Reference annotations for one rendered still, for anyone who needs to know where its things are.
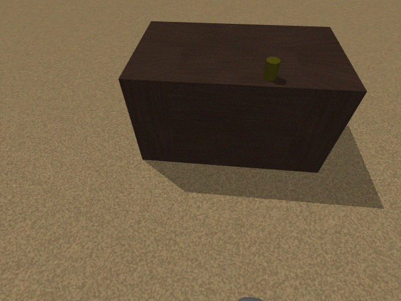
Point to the can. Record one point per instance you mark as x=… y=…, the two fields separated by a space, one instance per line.
x=271 y=68

